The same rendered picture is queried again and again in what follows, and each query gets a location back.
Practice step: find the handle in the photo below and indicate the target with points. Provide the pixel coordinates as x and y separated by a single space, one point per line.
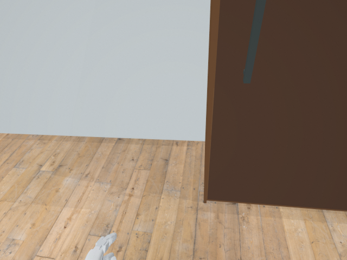
254 38

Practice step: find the wardrobe door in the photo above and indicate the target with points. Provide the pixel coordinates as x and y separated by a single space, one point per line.
282 138

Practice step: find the robot left hand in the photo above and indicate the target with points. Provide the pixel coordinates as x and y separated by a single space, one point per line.
101 247

